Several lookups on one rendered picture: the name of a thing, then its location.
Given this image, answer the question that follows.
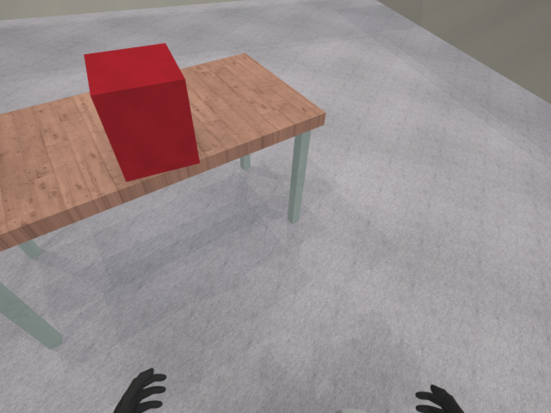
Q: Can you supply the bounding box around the robot left hand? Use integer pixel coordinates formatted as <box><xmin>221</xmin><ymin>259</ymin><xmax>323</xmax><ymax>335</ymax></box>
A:
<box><xmin>114</xmin><ymin>368</ymin><xmax>166</xmax><ymax>413</ymax></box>

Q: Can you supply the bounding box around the robot right hand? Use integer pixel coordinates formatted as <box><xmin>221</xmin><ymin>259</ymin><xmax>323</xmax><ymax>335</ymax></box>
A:
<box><xmin>415</xmin><ymin>385</ymin><xmax>464</xmax><ymax>413</ymax></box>

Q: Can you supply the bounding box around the table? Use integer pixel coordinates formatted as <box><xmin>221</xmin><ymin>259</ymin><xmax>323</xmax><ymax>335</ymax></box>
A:
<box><xmin>0</xmin><ymin>53</ymin><xmax>326</xmax><ymax>349</ymax></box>

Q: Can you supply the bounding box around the carton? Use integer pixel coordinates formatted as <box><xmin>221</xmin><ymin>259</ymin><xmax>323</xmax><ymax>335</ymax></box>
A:
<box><xmin>84</xmin><ymin>43</ymin><xmax>200</xmax><ymax>182</ymax></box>

